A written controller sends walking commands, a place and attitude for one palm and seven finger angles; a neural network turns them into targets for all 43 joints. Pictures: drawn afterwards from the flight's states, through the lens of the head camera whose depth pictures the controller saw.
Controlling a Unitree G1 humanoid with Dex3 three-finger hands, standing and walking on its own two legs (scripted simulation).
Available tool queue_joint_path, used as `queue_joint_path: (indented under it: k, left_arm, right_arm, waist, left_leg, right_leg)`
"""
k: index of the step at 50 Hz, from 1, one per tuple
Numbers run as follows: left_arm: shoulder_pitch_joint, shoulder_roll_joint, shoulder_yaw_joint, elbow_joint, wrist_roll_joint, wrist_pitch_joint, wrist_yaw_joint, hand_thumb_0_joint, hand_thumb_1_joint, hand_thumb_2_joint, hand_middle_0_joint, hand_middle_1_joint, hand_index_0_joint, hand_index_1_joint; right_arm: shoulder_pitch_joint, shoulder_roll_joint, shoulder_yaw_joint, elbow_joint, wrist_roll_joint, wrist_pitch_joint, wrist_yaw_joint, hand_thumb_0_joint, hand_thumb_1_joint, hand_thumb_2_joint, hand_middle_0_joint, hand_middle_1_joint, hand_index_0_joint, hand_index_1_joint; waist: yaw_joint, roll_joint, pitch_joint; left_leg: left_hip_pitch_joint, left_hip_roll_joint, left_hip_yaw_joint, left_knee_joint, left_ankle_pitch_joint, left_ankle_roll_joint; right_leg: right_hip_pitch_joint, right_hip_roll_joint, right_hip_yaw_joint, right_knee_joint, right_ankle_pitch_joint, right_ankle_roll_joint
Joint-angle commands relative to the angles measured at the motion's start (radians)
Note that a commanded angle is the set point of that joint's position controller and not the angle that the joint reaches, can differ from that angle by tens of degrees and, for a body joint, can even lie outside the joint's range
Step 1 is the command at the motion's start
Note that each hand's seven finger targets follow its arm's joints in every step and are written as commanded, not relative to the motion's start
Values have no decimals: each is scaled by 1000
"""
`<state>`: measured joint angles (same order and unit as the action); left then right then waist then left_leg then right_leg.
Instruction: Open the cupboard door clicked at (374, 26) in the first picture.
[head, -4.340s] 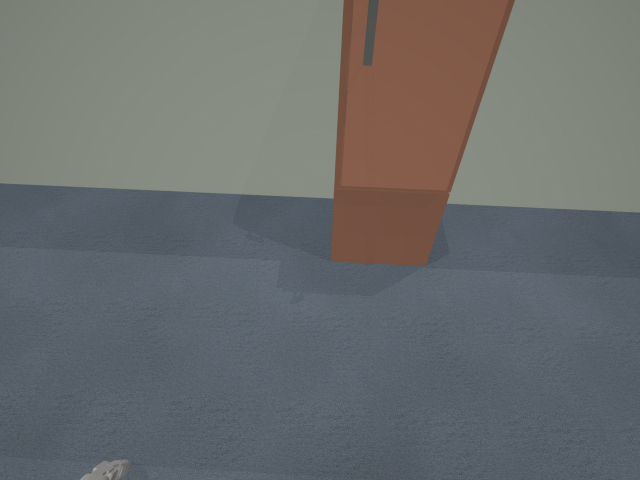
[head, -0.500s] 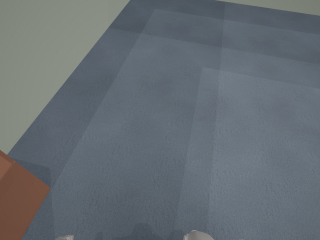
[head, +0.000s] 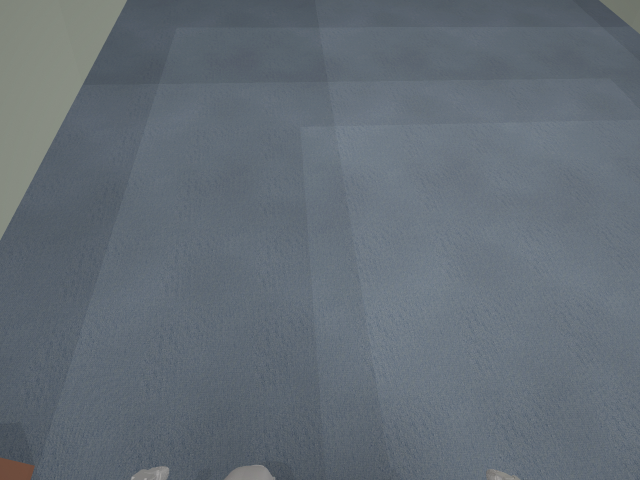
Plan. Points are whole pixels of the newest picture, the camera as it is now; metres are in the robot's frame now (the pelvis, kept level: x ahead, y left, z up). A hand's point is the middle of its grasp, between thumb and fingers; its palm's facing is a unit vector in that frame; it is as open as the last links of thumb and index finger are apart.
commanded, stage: walk to a spot facing it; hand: left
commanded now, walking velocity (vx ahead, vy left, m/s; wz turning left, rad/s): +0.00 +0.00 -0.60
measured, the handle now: out of the picture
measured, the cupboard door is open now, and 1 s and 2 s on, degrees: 0 0 0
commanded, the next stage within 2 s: turn to face it in 1.00 s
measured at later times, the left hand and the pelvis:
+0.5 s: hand out of the picture +0.13 +0.19 -0.16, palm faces -0.30 -0.93 -0.21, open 7.4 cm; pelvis -0.02 +0.02 +0.01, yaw -20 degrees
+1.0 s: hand out of the picture +0.14 +0.11 -0.17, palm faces -0.42 -0.89 -0.17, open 7.4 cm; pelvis +0.11 -0.07 +0.00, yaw -31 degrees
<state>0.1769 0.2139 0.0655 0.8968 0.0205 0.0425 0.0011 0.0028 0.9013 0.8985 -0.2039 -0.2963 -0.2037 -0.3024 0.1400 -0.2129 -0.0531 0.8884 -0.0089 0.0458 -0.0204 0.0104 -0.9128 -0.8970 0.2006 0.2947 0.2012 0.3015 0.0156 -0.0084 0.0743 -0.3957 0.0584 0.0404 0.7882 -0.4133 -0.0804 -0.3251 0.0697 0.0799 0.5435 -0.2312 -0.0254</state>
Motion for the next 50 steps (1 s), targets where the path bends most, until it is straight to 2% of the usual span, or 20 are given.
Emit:
queue_joint_path:
  k: [1, 2, 3, 4, 6, 9, 19, 23, 25, 27, 28, 29, 30, 31, 34, 36, 43, 47, 48, 50]
  left_arm:
    - [-48, 194, 55, -86, -6, -9, 10, 0, 900, 900, -200, -300, -200, -300]
    - [-40, 143, 46, -100, -15, -5, 5, 0, 900, 900, -200, -300, -200, -300]
    - [-3, 91, 35, -113, -19, -2, -6, 0, 900, 900, -200, -300, -200, -300]
    - [-17, 123, 46, -112, -1, 3, -7, 0, 900, 900, -200, -300, -200, -300]
    - [25, 156, 71, -63, 14, 16, -19, 0, 900, 900, -200, -300, -200, -300]
    - [42, 114, 65, -50, 11, 15, -34, 0, 900, 900, -200, -300, -200, -300]
    - [-60, 61, 41, -80, 1, 21, -35, 0, 900, 900, -200, -300, -200, -300]
    - [-70, 52, 34, -82, 4, 8, -45, 0, 900, 900, -200, -300, -200, -300]
    - [-52, 50, 35, -75, 5, -4, -48, 0, 900, 900, -200, -300, -200, -300]
    - [72, 83, 47, -27, 6, -21, -39, 0, 900, 900, -200, -300, -200, -300]
    - [192, 198, 65, 8, 15, -38, -25, 0, 900, 900, -200, -300, -200, -300]
    - [261, 298, 79, 30, 1, -41, -7, 0, 900, 900, -200, -300, -200, -300]
    - [282, 270, 74, 35, -8, -41, 7, 0, 900, 900, -200, -300, -200, -300]
    - [221, 238, 68, 27, -8, -52, 11, 0, 900, 900, -200, -300, -200, -300]
    - [117, 136, 33, 12, -3, -80, 9, 0, 900, 900, -200, -300, -200, -300]
    - [153, 122, 22, 30, -4, -101, 2, 0, 900, 900, -200, -300, -200, -300]
    - [250, 108, 9, 104, 0, -122, 13, 0, 900, 900, -200, -300, -200, -300]
    - [265, 102, 5, 133, 3, -118, 24, 0, 900, 900, -200, -300, -200, -300]
    - [268, 107, 6, 142, 5, -117, 27, 0, 900, 900, -200, -300, -200, -300]
    - [235, 127, 13, 141, 2, -117, 27, 0, 900, 900, -200, -300, -200, -300]
  right_arm:
    - [134, -98, -25, -42, 5, -39, -17, 0, -900, -900, 200, 300, 200, 300]
    - [165, -153, -32, -38, -1, -50, -22, 0, -900, -900, 200, 300, 200, 300]
    - [134, -244, -49, -61, -10, -49, -16, 0, -900, -900, 200, 300, 200, 300]
    - [109, -256, -48, -79, -16, -42, -14, 0, -900, -900, 200, 300, 200, 300]
    - [-17, -156, -22, -101, -16, -51, -22, 0, -900, -900, 200, 300, 200, 300]
    - [10, -135, -20, -94, -16, -62, -24, 0, -900, -900, 200, 300, 200, 300]
    - [169, -156, -49, -12, -18, -56, -12, 0, -900, -900, 200, 300, 200, 300]
    - [172, -182, -60, 7, -24, -54, 1, 0, -900, -900, 200, 300, 200, 300]
    - [159, -188, -63, 18, -26, -55, 6, 0, -900, -900, 200, 300, 200, 300]
    - [143, -170, -56, 17, -22, -53, 13, 0, -900, -900, 200, 300, 200, 300]
    - [130, -105, -38, -11, -7, -49, 23, 0, -900, -900, 200, 300, 200, 300]
    - [0, -65, -13, -88, -15, -47, 33, 0, -900, -900, 200, 300, 200, 300]
    - [-64, -103, -20, -106, -21, -45, 33, 0, -900, -900, 200, 300, 200, 300]
    - [-44, -105, -27, -93, -18, -45, 37, 0, -900, -900, 200, 300, 200, 300]
    - [22, -107, -36, -29, -31, -56, 42, 0, -900, -900, 200, 300, 200, 300]
    - [58, -83, -31, -4, -30, -59, 43, 0, -900, -900, 200, 300, 200, 300]
    - [-42, -56, -20, -32, -18, -67, 48, 0, -900, -900, 200, 300, 200, 300]
    - [-112, -36, -5, -48, -13, -81, 53, 0, -900, -900, 200, 300, 200, 300]
    - [-108, -36, -6, -46, -11, -87, 51, 0, -900, -900, 200, 300, 200, 300]
    - [32, -57, -13, -2, -14, -99, 35, 0, -900, -900, 200, 300, 200, 300]
  waist:
    - [-58, -121, -161]
    - [-70, 49, -182]
    - [-43, 344, -156]
    - [-52, 290, -100]
    - [10, 207, -38]
    - [4, 164, -65]
    - [-70, 201, -77]
    - [-82, 216, -113]
    - [-62, 206, -112]
    - [12, 95, -140]
    - [76, -203, -182]
    - [130, -374, -104]
    - [128, -248, -36]
    - [91, -221, -7]
    - [10, -115, 47]
    - [-8, -104, 34]
    - [8, -98, 36]
    - [24, -110, 47]
    - [20, -105, 34]
    - [-47, -90, -38]
  left_leg:
    - [241, -12, 5, -325, 160, 18]
    - [354, 117, -129, -455, 161, 61]
    - [385, 374, -366, -545, 241, 134]
    - [240, 452, -388, -560, 205, 204]
    - [127, 319, -220, -578, 151, 159]
    - [215, 238, -39, -511, 350, 140]
    - [357, 327, 47, -466, 470, 208]
    - [335, 358, 71, -477, 141, 186]
    - [293, 363, 91, -453, 29, 161]
    - [110, 318, 165, -256, -58, 95]
    - [-130, 209, 265, 39, -156, 35]
    - [-406, 84, 164, 286, -263, 3]
    - [-441, 102, 38, 355, -173, 19]
    - [-431, 121, 10, 377, -64, 28]
    - [-341, 129, 4, 332, 117, 6]
    - [-307, 106, 31, 296, 163, -9]
    - [-346, 85, 41, 166, 238, 1]
    - [-235, 56, 66, -22, 238, 30]
    - [-174, 45, 68, -79, 212, 42]
    - [44, -18, 109, -186, 222, 65]
  right_leg:
    - [-5, -205, 279, -53, 310, -80]
    - [-123, -103, 199, 62, 134, -25]
    - [-284, 16, 36, 303, -288, 40]
    - [-263, -27, 2, 504, -354, 59]
    - [-234, -60, 11, 650, -208, 81]
    - [-261, -76, -38, 722, -121, 98]
    - [-222, -141, -131, 430, -210, 111]
    - [-110, -121, -197, 220, -260, 78]
    - [-42, -108, -216, 106, -234, 55]
    - [236, -88, -228, -90, -109, 21]
    - [451, -290, 59, -250, -288, -55]
    - [452, -475, 438, -361, -288, -155]
    - [377, -490, 427, -386, -289, -187]
    - [324, -442, 376, -393, -365, -172]
    - [224, -341, 171, -361, -125, -127]
    - [237, -294, 90, -330, 154, -116]
    - [327, -289, 83, -310, 366, -142]
    - [328, -283, 75, -286, 448, -126]
    - [333, -290, 77, -251, 505, -120]
    - [311, -262, 43, -94, 703, -100]
